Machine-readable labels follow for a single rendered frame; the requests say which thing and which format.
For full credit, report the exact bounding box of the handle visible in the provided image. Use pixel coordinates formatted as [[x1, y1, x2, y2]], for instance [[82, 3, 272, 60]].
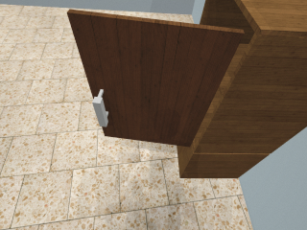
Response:
[[92, 89, 108, 127]]

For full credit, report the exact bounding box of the cupboard door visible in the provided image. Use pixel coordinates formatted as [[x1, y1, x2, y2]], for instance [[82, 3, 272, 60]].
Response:
[[67, 9, 245, 148]]

